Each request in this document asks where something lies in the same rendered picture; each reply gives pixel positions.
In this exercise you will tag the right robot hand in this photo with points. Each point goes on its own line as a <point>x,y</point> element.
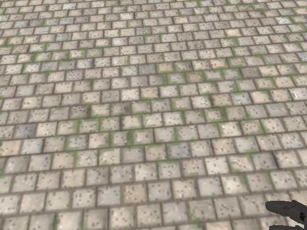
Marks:
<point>292,209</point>

